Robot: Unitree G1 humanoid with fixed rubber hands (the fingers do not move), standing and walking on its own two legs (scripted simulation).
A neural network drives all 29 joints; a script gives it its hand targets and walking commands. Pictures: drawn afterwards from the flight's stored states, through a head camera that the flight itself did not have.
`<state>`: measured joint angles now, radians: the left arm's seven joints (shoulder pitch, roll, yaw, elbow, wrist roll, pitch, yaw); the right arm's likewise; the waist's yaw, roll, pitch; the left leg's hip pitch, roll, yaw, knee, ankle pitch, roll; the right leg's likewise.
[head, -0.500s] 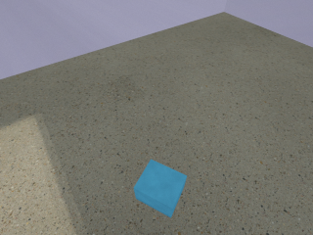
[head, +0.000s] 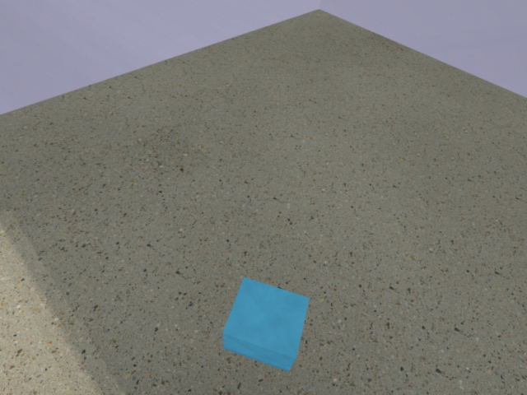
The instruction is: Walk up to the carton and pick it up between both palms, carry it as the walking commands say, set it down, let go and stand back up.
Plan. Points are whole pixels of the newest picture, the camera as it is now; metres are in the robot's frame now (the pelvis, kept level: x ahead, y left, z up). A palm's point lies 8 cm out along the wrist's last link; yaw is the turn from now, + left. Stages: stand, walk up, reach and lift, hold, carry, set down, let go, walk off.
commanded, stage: walk up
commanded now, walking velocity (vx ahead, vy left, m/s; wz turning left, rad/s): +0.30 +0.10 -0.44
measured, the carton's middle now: (265, 323) +0.48 -0.05 -0.69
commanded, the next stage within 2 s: none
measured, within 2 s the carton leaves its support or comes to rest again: neither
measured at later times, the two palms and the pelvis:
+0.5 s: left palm (109, 375) +0.19 +0.25 -0.13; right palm out of the picture +0.14 -0.26 -0.14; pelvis +0.10 +0.00 -0.01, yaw -8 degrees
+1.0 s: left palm (50, 391) +0.17 +0.34 -0.15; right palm out of the picture +0.05 -0.15 -0.11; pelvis +0.08 +0.11 +0.00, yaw -13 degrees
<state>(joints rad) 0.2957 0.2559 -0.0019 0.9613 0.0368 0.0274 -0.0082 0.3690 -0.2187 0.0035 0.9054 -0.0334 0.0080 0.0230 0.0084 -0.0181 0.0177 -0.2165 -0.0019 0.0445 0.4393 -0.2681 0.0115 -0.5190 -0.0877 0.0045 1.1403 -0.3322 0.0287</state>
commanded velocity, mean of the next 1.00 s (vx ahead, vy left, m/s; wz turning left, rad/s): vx -0.03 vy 0.10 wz -0.25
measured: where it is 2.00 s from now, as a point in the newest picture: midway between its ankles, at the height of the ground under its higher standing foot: outside the picture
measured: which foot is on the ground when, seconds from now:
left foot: down 0.00-0.40, up 0.42-0.78, down 0.80-1.00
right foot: up 0.00-0.38, down 0.40-0.78, up 0.80-1.00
